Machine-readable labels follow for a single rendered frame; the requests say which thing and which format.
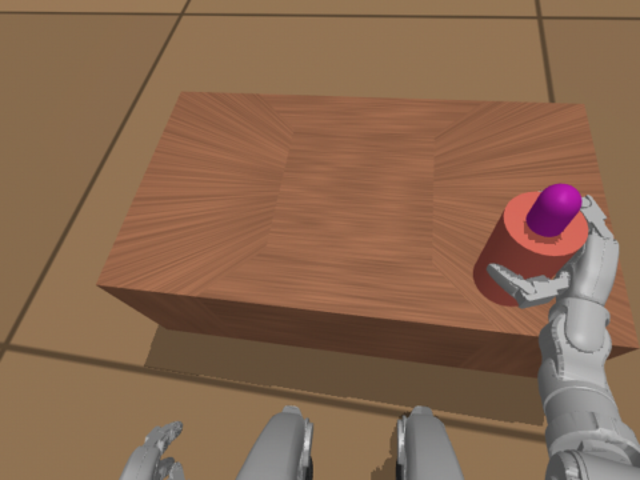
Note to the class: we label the bottle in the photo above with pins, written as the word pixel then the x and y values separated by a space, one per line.
pixel 537 233

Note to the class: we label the right robot hand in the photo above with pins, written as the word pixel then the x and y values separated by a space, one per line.
pixel 588 274

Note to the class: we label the right robot arm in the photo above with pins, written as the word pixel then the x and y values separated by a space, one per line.
pixel 585 437

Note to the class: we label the left robot hand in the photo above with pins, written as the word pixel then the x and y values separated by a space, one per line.
pixel 144 463

